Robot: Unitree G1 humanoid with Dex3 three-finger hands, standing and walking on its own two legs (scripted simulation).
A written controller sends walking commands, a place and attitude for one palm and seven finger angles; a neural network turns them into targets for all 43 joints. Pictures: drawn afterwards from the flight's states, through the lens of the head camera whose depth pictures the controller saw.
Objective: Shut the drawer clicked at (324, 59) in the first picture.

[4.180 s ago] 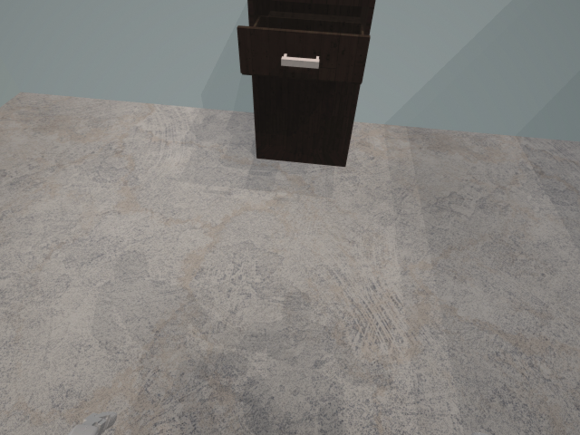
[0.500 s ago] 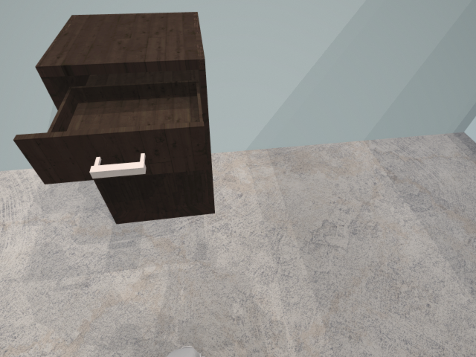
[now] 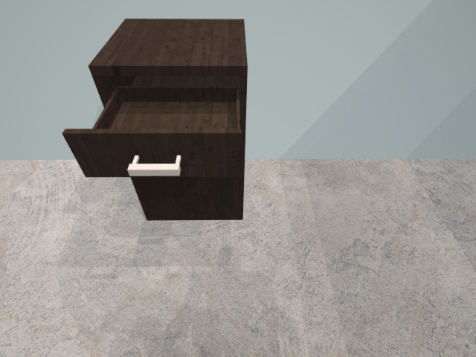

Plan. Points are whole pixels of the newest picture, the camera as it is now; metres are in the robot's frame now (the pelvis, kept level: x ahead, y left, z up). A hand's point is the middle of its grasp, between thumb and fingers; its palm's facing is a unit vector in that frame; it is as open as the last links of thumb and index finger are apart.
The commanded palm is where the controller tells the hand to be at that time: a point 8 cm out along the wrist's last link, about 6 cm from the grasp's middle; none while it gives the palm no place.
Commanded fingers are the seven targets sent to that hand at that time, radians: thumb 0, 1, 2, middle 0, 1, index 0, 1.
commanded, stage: take the last steps up to it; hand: left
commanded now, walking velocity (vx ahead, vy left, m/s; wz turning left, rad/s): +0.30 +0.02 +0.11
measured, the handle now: (156, 164) +0.58 +0.26 -0.05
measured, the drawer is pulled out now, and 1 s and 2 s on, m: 0.30 0.30 0.30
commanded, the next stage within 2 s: come to a stop and stand still in 1.04 s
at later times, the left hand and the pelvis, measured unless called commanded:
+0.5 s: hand out of the picture -0.04 +0.20 -0.18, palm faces +0.17 -0.98 -0.14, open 7.4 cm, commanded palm none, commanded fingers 0.00 0.90 0.90 -0.20 -0.30 -0.20 -0.30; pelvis +0.06 +0.05 +0.00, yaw +3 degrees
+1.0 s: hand (171, 280) +0.31 +0.18 -0.16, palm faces +0.06 -0.97 -0.22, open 7.4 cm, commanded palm none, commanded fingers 0.00 0.90 0.90 -0.20 -0.30 -0.20 -0.30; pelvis +0.22 +0.00 +0.00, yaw +2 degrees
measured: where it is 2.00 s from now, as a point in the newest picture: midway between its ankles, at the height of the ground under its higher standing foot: (235, 355)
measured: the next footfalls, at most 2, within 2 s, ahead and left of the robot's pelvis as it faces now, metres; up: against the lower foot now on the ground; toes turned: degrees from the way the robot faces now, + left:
right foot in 0.02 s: +0.04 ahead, -0.13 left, +0.00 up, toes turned -4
left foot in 0.42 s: +0.10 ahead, +0.17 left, +0.00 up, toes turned +11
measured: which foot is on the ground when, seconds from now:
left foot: down 0.00-0.02, up 0.04-0.40, down 0.42-0.88, up 0.90-1.00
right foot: up 0.00-0.00, down 0.02-0.42, up 0.44-0.84, down 0.86-1.00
